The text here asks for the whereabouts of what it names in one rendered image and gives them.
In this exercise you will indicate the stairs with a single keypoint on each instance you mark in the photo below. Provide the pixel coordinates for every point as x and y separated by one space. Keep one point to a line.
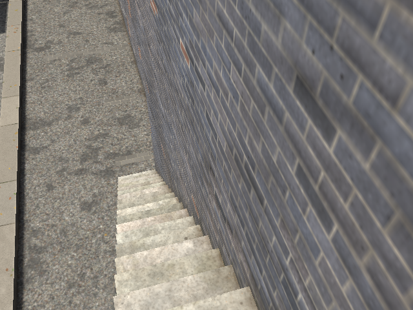
163 260

